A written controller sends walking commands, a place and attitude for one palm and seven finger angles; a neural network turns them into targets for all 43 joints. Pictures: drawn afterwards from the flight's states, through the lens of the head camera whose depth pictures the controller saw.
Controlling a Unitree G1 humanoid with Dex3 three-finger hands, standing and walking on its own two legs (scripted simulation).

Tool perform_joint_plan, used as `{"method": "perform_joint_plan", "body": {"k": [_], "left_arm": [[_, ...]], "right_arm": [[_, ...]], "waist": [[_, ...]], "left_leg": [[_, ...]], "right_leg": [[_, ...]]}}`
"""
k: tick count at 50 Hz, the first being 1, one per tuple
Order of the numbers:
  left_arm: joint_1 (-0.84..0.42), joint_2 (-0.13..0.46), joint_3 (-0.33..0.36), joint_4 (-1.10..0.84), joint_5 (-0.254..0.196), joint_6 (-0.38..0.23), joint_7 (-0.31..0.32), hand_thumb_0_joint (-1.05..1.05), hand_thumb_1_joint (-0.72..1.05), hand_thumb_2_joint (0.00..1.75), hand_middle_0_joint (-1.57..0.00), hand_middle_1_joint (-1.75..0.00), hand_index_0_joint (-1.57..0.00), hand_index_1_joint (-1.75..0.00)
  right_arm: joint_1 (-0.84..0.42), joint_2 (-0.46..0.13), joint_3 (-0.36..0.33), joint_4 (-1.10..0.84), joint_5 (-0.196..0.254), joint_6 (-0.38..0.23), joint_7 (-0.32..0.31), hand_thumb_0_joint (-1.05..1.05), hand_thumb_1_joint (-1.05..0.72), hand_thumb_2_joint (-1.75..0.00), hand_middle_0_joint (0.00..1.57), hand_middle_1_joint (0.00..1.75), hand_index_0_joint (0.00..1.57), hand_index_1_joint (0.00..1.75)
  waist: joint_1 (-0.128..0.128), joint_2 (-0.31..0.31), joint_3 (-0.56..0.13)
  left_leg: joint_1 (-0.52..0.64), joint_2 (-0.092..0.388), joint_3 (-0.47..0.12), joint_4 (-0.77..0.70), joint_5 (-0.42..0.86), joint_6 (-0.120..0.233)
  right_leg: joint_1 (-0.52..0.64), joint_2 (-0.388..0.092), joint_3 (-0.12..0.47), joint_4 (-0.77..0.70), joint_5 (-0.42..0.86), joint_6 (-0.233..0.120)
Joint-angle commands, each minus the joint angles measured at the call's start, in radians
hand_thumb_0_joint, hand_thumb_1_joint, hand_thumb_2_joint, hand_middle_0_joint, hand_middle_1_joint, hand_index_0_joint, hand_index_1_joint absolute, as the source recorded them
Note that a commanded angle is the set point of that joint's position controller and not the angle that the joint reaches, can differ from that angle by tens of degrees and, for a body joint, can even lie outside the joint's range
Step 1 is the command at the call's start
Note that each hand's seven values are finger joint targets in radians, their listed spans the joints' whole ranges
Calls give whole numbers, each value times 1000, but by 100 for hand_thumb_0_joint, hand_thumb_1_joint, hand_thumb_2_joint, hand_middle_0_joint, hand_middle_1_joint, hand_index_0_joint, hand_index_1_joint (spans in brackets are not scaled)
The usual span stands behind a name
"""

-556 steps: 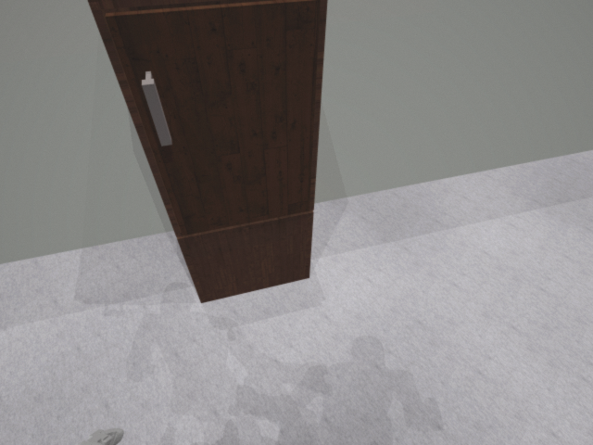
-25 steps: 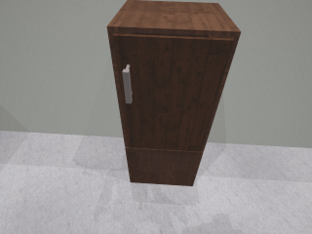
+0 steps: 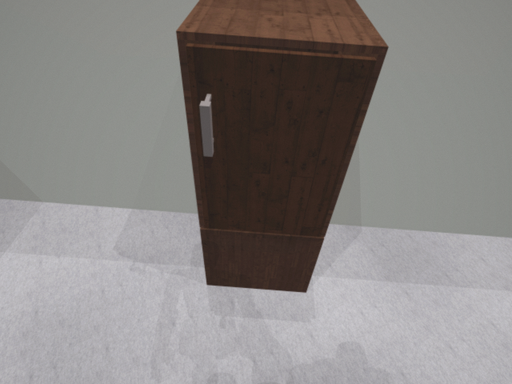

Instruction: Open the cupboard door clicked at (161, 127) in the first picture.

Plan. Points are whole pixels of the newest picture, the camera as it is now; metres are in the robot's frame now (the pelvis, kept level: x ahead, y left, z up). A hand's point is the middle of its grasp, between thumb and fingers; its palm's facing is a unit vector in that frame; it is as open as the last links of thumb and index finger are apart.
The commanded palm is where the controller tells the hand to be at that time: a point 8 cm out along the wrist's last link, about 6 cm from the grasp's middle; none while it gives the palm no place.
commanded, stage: shuffle to correct the standing spot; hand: left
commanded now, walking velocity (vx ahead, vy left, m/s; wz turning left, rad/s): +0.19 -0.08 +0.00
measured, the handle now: (208, 125) +0.65 +0.15 +0.07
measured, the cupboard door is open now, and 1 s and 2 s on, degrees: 0 0 0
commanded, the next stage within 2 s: come to a stop and stand still in 0.68 s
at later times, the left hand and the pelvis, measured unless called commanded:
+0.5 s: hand out of the picture -0.02 +0.16 -0.19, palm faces +0.06 -0.99 -0.10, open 7.3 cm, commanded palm none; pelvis +0.03 +0.01 -0.01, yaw -1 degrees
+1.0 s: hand out of the picture +0.18 +0.13 -0.18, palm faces +0.05 -0.98 -0.20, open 7.1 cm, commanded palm none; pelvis +0.13 -0.04 -0.01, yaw +0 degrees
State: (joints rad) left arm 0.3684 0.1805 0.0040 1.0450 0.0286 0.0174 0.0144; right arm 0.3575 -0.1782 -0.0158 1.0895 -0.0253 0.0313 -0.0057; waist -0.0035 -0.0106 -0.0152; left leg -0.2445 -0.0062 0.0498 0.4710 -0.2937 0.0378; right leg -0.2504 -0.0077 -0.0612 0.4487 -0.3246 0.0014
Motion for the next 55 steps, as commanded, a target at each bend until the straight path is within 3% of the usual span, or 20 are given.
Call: {"method": "perform_joint_plan", "body": {"k": [1,6,8,9,12,19,20,21,22,29,34,37,39,40,42,44,47,50,52,55], "left_arm": [[99,32,28,-15,0,4,-8,0,90,90,-20,-30,-20,-30],[221,-15,38,10,4,0,-10,0,90,90,-20,-30,-20,-30],[268,57,54,24,4,-23,20,0,90,90,-20,-30,-20,-30],[256,81,60,22,-6,-29,33,0,90,90,-20,-30,-20,-30],[97,47,57,-11,-7,-58,34,0,90,90,-20,-30,-20,-30],[104,29,56,9,2,-37,12,0,90,90,-20,-30,-20,-30],[109,-3,50,0,1,-31,6,0,90,90,-20,-30,-20,-30],[108,-57,44,-28,-3,-28,-3,0,90,90,-20,-30,-20,-30],[26,-38,48,-76,9,-25,-13,0,90,90,-20,-30,-20,-30],[-5,-47,53,-74,4,-17,-37,0,90,90,-20,-30,-20,-30],[-85,-30,56,-106,-2,-20,-35,0,90,90,-20,-30,-20,-30],[24,11,68,-69,-1,-31,-29,0,90,90,-20,-30,-20,-30],[154,149,90,-27,0,-49,-2,0,90,90,-20,-30,-20,-30],[182,164,93,-26,-8,-48,7,0,90,90,-20,-30,-20,-30],[22,96,78,-48,-7,-57,20,0,90,90,-20,-30,-20,-30],[-108,52,55,-78,-3,-56,28,0,90,90,-20,-30,-20,-30],[-108,72,60,-82,0,-44,32,0,90,90,-20,-30,-20,-30],[-83,81,67,-90,-16,-19,29,0,90,90,-20,-30,-20,-30],[-49,48,60,-100,-18,-4,31,0,90,90,-20,-30,-20,-30],[-44,49,56,-86,-11,13,31,0,90,90,-20,-30,-20,-30]], "right_arm": [[-9,-159,-43,-46,5,-21,-23,0,-90,-90,20,30,20,30],[-63,-135,-54,-60,3,-19,-27,0,-90,-90,20,30,20,30],[-36,-9,-32,-75,20,-21,-21,0,-90,-90,20,30,20,30],[-77,-14,-36,-89,14,-19,-13,0,-90,-90,20,30,20,30],[7,-10,-51,-58,8,-24,5,0,-90,-90,20,30,20,30],[119,43,-38,-26,7,-56,-7,0,-90,-90,20,30,20,30],[175,-5,-44,-12,3,-60,-18,0,-90,-90,20,30,20,30],[233,-87,-65,-7,-8,-67,-27,0,-90,-90,20,30,20,30],[250,-147,-79,-8,-7,-70,-39,0,-90,-90,20,30,20,30],[70,-73,-48,-39,-6,-100,-40,0,-90,-90,20,30,20,30],[89,-97,-69,-24,-12,-79,-31,0,-90,-90,20,30,20,30],[75,-88,-70,-22,-9,-65,-26,0,-90,-90,20,30,20,30],[63,20,-43,-55,7,-63,-14,0,-90,-90,20,30,20,30],[-13,-6,-42,-84,5,-54,-14,0,-90,-90,20,30,20,30],[3,3,-43,-66,1,-46,-10,0,-90,-90,20,30,20,30],[53,30,-35,-32,11,-32,-11,0,-90,-90,20,30,20,30],[68,49,-26,-22,19,-27,-14,0,-90,-90,20,30,20,30],[71,-27,-46,-35,13,-26,-20,0,-90,-90,20,30,20,30],[-10,-104,-55,-82,6,-24,-25,0,-90,-90,20,30,20,30],[-98,-108,-58,-110,5,-21,-29,0,-90,-90,20,30,20,30]], "waist": [[20,144,110],[66,85,186],[60,-260,218],[54,-216,225],[-39,-102,122],[-51,-47,140],[-65,75,135],[-77,289,135],[-89,260,177],[2,82,129],[-28,134,128],[27,28,61],[71,-299,-23],[102,-224,0],[19,-168,54],[-38,-124,59],[-30,-94,38],[-15,8,13],[18,159,18],[22,218,45]], "left_leg": [[-214,197,-228,-324,-480,33],[-309,173,-168,-213,-454,40],[-444,0,18,205,-234,-18],[-404,28,7,398,-181,-8],[-292,81,-19,554,-72,-9],[119,41,92,45,-22,-26],[173,119,-40,-56,-143,-5],[201,345,-374,-260,-371,73],[147,480,-542,-380,-440,156],[-23,300,-137,-317,9,111],[-33,304,-99,-252,-12,107],[-123,234,-40,-61,-76,44],[-405,44,140,353,-299,-31],[-429,66,46,536,-344,-23],[-351,112,-7,594,-197,-35],[-187,126,-9,451,-141,-56],[-59,75,41,172,-9,-76],[79,96,24,-5,324,-59],[28,259,-101,-42,634,33],[8,278,-128,-109,698,98]], "right_leg": [[78,19,-47,147,-34,-4],[178,1,-31,15,-69,-26],[177,-260,406,-301,-409,-146],[65,-366,500,-403,-465,-197],[-17,-280,328,-343,-297,-186],[-224,-145,105,-126,-277,-123],[-296,-94,77,25,-257,-93],[-424,-12,-31,280,-210,-40],[-483,-30,-1,469,-181,-33],[-275,-106,22,426,77,6],[-125,-71,-52,172,59,14],[143,-37,-66,-3,123,1],[392,-344,333,-160,17,-135],[316,-402,401,-223,16,-198],[138,-343,297,-219,159,-182],[16,-290,110,-179,409,-157],[24,-246,37,-67,577,-141],[-10,-206,41,59,471,-78],[-4,-103,-21,106,199,-3],[5,-61,-23,255,-82,8]]}}
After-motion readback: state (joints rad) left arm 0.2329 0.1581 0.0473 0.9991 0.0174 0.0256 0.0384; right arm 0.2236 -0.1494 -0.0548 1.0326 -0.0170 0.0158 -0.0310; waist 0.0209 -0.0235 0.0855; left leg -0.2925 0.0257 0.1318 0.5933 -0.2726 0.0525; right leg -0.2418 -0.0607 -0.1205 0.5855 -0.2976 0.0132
